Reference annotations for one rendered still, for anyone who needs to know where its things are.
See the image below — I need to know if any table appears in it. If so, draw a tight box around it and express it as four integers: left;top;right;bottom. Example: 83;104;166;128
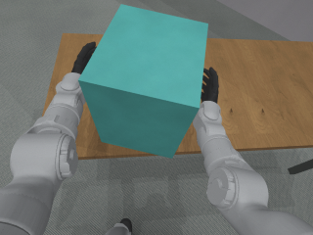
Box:
42;33;313;174

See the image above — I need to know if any robot left shin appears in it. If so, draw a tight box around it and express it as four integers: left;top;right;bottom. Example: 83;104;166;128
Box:
114;223;128;230

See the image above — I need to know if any robot right hand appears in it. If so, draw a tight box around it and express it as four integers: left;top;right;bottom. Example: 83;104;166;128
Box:
201;67;219;104

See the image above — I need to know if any robot right forearm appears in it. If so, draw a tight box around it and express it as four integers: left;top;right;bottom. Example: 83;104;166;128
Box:
193;101;255;177

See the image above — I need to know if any left robot upper arm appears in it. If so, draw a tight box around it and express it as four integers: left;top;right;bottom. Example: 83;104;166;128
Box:
0;133;78;235

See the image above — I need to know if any right robot upper arm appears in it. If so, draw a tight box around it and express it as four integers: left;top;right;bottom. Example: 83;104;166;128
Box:
206;165;313;235

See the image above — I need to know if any robot left hand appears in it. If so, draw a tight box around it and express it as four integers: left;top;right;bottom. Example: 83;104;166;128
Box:
71;41;97;74

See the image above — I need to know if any robot left forearm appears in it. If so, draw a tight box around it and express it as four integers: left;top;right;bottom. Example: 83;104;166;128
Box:
10;72;86;174

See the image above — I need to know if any carton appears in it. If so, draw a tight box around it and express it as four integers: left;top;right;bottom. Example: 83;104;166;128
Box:
78;4;208;159

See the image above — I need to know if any left robot foot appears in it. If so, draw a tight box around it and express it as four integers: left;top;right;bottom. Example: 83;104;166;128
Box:
120;218;132;235

